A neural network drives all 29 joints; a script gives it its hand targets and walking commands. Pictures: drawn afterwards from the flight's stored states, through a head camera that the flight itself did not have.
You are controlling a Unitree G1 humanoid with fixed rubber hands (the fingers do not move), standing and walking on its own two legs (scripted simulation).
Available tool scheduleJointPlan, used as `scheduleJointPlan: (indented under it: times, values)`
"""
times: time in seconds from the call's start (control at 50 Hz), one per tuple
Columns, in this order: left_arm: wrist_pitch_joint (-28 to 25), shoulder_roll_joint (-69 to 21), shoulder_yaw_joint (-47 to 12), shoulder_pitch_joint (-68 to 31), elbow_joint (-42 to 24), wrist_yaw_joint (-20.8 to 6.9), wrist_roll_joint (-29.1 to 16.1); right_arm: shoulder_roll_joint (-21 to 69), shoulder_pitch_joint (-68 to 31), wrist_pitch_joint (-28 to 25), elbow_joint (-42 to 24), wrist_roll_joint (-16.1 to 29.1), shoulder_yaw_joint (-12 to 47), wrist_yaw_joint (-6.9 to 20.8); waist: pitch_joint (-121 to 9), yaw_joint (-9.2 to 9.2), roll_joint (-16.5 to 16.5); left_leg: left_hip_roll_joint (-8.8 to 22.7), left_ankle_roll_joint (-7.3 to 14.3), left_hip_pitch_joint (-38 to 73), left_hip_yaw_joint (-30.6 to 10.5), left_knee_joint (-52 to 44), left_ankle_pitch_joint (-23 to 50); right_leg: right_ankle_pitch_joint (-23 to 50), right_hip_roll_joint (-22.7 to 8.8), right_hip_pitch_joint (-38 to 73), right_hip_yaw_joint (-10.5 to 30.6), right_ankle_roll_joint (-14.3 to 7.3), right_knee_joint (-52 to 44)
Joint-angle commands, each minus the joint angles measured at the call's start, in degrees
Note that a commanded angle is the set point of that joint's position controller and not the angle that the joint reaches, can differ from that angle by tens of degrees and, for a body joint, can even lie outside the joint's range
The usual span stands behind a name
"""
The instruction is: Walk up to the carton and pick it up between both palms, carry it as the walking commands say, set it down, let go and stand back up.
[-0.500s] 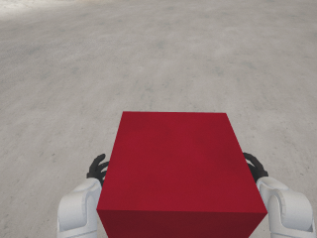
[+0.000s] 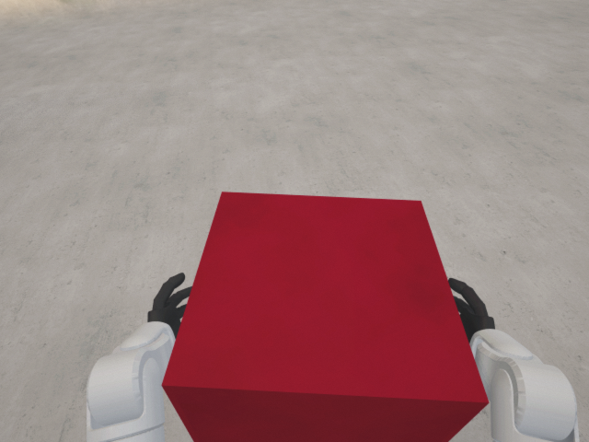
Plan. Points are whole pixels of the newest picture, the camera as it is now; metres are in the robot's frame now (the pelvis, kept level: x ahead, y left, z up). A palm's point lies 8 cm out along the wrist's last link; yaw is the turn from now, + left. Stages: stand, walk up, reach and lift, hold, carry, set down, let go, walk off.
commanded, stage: carry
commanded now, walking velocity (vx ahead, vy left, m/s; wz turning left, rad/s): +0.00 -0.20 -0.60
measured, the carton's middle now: (314, 333) +0.28 +0.00 +0.02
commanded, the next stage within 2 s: none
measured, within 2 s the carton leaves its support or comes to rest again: neither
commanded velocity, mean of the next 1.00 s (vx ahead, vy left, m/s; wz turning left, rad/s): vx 0.00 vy -0.20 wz -0.60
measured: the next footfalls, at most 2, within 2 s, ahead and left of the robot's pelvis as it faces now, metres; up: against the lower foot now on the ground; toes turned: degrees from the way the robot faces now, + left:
left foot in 0.24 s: +0.03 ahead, +0.00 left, +0.00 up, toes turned +2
right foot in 0.52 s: -0.07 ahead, -0.38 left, +0.00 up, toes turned -23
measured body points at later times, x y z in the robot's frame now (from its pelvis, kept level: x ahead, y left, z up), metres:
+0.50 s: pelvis -0.07 -0.19 +0.01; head -0.09 -0.17 +0.46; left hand +0.23 -0.06 +0.09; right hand +0.12 -0.42 +0.09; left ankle -0.01 +0.00 -0.71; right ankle -0.11 -0.35 -0.70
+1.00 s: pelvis -0.18 -0.33 +0.01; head -0.18 -0.33 +0.46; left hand +0.14 -0.32 +0.07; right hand -0.10 -0.62 +0.07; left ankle -0.05 -0.18 -0.71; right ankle -0.25 -0.46 -0.71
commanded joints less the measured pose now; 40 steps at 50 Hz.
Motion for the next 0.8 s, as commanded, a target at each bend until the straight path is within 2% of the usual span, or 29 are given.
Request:
scheduleJointPlan:
  times: [0.0, 0.02, 0.06, 0.08, 0.1, 0.14, 0.16, 0.18, 0.2, 0.22, 0.24, 0.28, 0.32, 0.38, 0.42, 0.44, 0.46, 0.48, 0.5, 0.54, 0.56, 0.64, 0.66, 0.68, 0.7, 0.72, 0.74, 0.76, 0.78]
  values:
    - [-0.8, -44.1, -41.9, -23.5, -8.7, -11.1, -11.1, 41.6, -39.0, -0.4, -10.4, 20.6, 46.8, 11.0, -11.3, 0.41, -22.1, -12.1, 2.7, -9.9, -2.4, 26.7, -18.4, 8.3, -11.3, -0.2, 19.2, -12.7, -19.3]
    - [-0.9, -44.3, -43.9, -24.8, -13.8, -11.2, -11.1, 41.6, -35.7, -0.6, -9.0, 20.5, 47.0, 11.1, -10.5, 0.2, -20.0, -13.0, 3.2, -13.4, -2.9, 23.4, -13.3, 1.8, -8.4, 3.3, 15.1, -11.1, -18.2]
    - [-1.6, -46.2, -44.0, -20.3, -15.3, -10.7, -10.4, 46.8, -35.0, -1.3, -9.4, 23.2, 49.9, 11.4, -17.1, 0.67, -18.2, -13.9, 4.1, -15.7, -4.3, 21.6, -8.7, 10.8, -7.4, 12.7, 14.6, -11.4, -13.9]
    - [-2.2, -47.0, -43.4, -20.6, -16.0, -10.9, -10.2, 47.4, -35.7, -1.6, -10.9, 23.1, 50.5, 11.4, -20.0, 0.6, -24.6, -14.8, 4.2, -14.3, -4.3, 20.3, -9.1, 16.3, -6.7, 14.2, 13.7, -12.3, -12.9]
    - [-2.7, -48.3, -44.4, -21.8, -17.5, -10.5, -9.9, 46.8, -38.6, -2.4, -15.5, 23.8, 50.7, 11.7, -21.4, 0.67, -20.8, -15.8, 5.5, -9.5, -3.6, 13.9, -9.5, 17.3, -8.2, 11.7, 14.9, -13.2, -13.0]
    - [-2.9, -43.8, -43.9, -16.8, -19.2, -10.0, -9.1, 42.1, -34.1, -2.9, -15.6, 23.0, 49.2, 11.2, -21.7, 0.96, -21.8, -18.5, 7.1, -2.7, -3.3, 2.8, -11.5, 13.2, -8.6, 8.5, 18.7, -13.1, -15.3]
    - [-2.5, -46.4, -45.9, -16.5, -19.1, -9.7, -10.2, 42.4, -33.9, -3.3, -17.0, 22.8, 49.0, 10.7, -23.5, 0.71, -19.3, -19.5, 8.7, 3.9, -3.1, -4.0, -11.1, 8.9, -8.2, 6.6, 18.6, -11.6, -16.1]
    - [-2.3, -44.5, -47.5, -21.0, -22.5, -9.9, -11.0, 41.4, -30.4, -3.0, -15.8, 20.9, 47.2, 10.7, -24.2, -1.06, -17.6, -19.4, 10.8, 18.0, -1.0, -18.7, -8.1, 2.5, -4.1, -1.3, 13.1, -5.0, -16.6]
    - [-1.7, -45.2, -47.8, -16.3, -20.3, -10.1, -10.3, 40.9, -28.4, -3.2, -16.9, 20.4, 46.7, 10.5, -24.4, -1.26, 0.6, -4.8, 13.3, 23.9, -19.0, -31.4, -7.6, -2.3, 2.0, -9.4, 8.9, -2.0, -4.8]
    - [-1.7, -45.3, -50.3, -20.6, -24.2, -10.1, -12.9, 41.7, -29.0, -3.4, -16.4, 20.2, 45.5, 10.0, -23.6, -0.05, 28.3, 18.0, 19.0, 26.2, -39.2, -30.5, 8.9, -17.8, 7.2, -21.6, 0.7, -1.8, 17.9]
    - [-1.3, -43.4, -52.7, -26.8, -27.6, -10.2, -15.3, 44.0, -23.8, -3.3, -12.0, 17.3, 45.2, 9.2, -19.0, -2.1, 25.0, 20.3, 27.3, 18.4, -39.0, -27.6, 9.0, -17.3, -1.7, -23.2, 10.9, -0.7, 36.8]
    - [-2.1, -43.1, -52.4, -31.1, -31.0, -11.0, -16.4, 42.3, -28.3, -3.7, -16.0, 17.3, 44.9, 9.3, -15.8, -1.0, 3.6, 7.8, 19.7, 14.7, -19.9, -21.4, 20.0, -8.6, -2.8, -17.7, 8.6, -3.1, 36.5]
    - [-2.0, -45.5, -52.5, -27.4, -26.4, -10.9, -16.0, 39.4, -25.7, -3.1, -15.2, 16.9, 43.7, 9.9, -13.2, 0.16, 7.7, 0.5, 13.5, 13.9, -6.2, -21.1, 18.9, -5.6, -0.4, -13.9, 3.5, -1.3, 24.8]
    - [-0.4, -42.7, -49.0, -22.0, -19.7, -11.1, -14.6, 35.7, -20.8, -2.1, -11.6, 13.4, 41.2, 8.8, -14.4, 0.07, 15.4, 1.5, 11.2, 13.1, -3.3, -15.3, 27.0, -11.5, 0.2, -2.0, 1.9, -0.9, 5.3]
    - [0.7, -42.7, -46.3, -18.4, -12.5, -11.5, -14.3, 32.7, -21.1, -1.6, -11.5, 13.1, 40.0, 8.4, -12.9, -1.33, 15.9, 1.5, 11.5, 16.6, -0.2, -10.5, 36.5, -16.4, 5.3, -1.6, -6.0, -1.0, -4.2]
    - [1.2, -42.3, -45.3, -13.5, -7.2, -12.1, -13.9, 31.7, -20.4, -0.6, -8.3, 12.2, 40.2, 8.2, -11.6, -0.79, 12.6, 0.1, 9.4, 10.2, 3.3, -7.2, 32.0, -9.4, 5.6, 5.0, -6.2, -0.3, -7.9]
    - [0.7, -41.3, -44.1, -17.5, -10.9, -12.5, -14.6, 32.4, -21.8, -0.6, -9.9, 12.7, 40.7, 8.8, -11.3, 0.48, 0.5, -3.8, 6.3, 2.8, 4.6, 3.5, 21.8, 3.0, 2.9, 11.8, 0.5, -2.0, -16.1]
    - [1.6, -40.1, -43.4, -15.6, -6.2, -12.8, -14.0, 30.7, -18.8, 0.0, -7.0, 10.6, 39.6, 8.9, -11.5, -0.13, -21.6, -12.6, 2.0, -13.0, 6.9, 14.0, -14.4, 31.0, -8.5, 19.5, 17.7, -6.9, -15.6]
    - [0.5, -40.8, -46.0, -22.8, -10.4, -12.5, -14.9, 33.3, -23.8, -0.5, -8.6, 12.9, 41.6, 9.5, -11.0, -0.48, -29.2, -14.3, 0.7, -19.3, 2.9, 22.1, -25.8, 54.3, -14.1, 18.8, 23.1, -11.2, -11.2]
    - [-0.4, -42.5, -44.2, -22.9, -10.5, -12.3, -13.2, 37.4, -32.8, -0.5, -8.1, 17.9, 44.3, 10.7, -12.4, 0.16, -18.1, -14.7, 1.9, -16.3, 0.7, 23.5, -19.9, 47.7, -13.9, 13.5, 18.8, -14.4, -11.0]
    - [0.0, -43.5, -43.7, -21.7, -11.4, -11.7, -11.6, 43.6, -34.2, -0.1, -7.2, 19.9, 46.5, 11.0, -12.2, 0.34, -18.1, -14.2, 2.1, -15.3, -1.8, 19.0, -14.8, 34.8, -9.8, 12.7, 16.6, -13.3, -10.1]
    - [-1.8, -49.7, -45.6, -24.9, -15.9, -10.1, -11.6, 45.2, -35.9, -2.2, -12.2, 22.8, 47.4, 12.6, -17.1, 0.04, -23.1, -16.5, 5.8, 1.2, -0.9, -1.5, -1.9, 27.6, -7.2, 5.2, 11.7, -11.5, -7.3]
    - [-2.8, -46.6, -45.8, -21.8, -21.6, -10.0, -10.4, 44.1, -37.6, -3.5, -20.2, 24.5, 49.9, 12.6, -19.5, -0.83, -16.9, -14.7, 7.6, 8.7, -4.8, -15.1, 0.4, 17.1, -5.0, 0.7, 12.0, -9.8, -4.3]
    - [-2.2, -47.9, -45.2, -24.7, -18.0, -9.5, -10.2, 44.0, -38.6, -3.3, -17.0, 23.7, 47.8, 12.1, -20.4, -2.39, -5.9, -3.5, 11.1, 18.2, -16.4, -24.6, 6.4, 6.2, -1.4, -8.0, 8.9, -6.3, 5.6]
    - [-2.0, -46.2, -46.9, -22.2, -22.7, -9.7, -11.4, 42.6, -33.7, -3.7, -17.2, 22.9, 48.0, 11.5, -18.6, -0.38, 19.6, 16.5, 17.1, 19.8, -35.6, -30.5, 13.6, -20.3, 6.8, -19.2, -0.2, -3.1, 22.3]
    - [-2.0, -44.1, -47.7, -21.0, -23.3, -9.5, -12.6, 42.8, -28.6, -3.7, -14.8, 21.4, 46.8, 10.3, -19.0, -0.93, 16.9, 18.7, 23.8, 17.7, -36.8, -27.3, 15.9, -20.2, -0.3, -18.6, 7.3, -3.6, 32.5]
    - [-2.0, -43.5, -50.2, -25.5, -26.6, -10.1, -14.7, 41.4, -29.8, -4.3, -16.6, 20.3, 46.7, 9.8, -16.4, -1.48, 12.3, 17.3, 24.5, 16.8, -33.0, -23.3, 23.4, -16.8, -3.7, -18.9, 9.0, -3.7, 36.0]
    - [-1.7, -46.0, -50.3, -25.5, -26.6, -10.6, -15.0, 42.4, -26.6, -3.8, -14.0, 18.9, 46.0, 9.7, -16.3, -1.3, 4.2, 11.4, 21.2, 17.1, -22.0, -20.1, 26.5, -15.5, -4.1, -16.1, 7.0, -3.6, 32.3]
    - [-1.9, -46.6, -52.3, -24.4, -27.1, -10.2, -14.9, 41.9, -26.7, -4.2, -16.5, 19.1, 45.1, 9.8, -18.2, -0.78, 9.2, 8.6, 19.4, 23.5, -17.6, -19.7, 31.8, -14.0, -2.8, -18.7, 5.0, -3.0, 26.6]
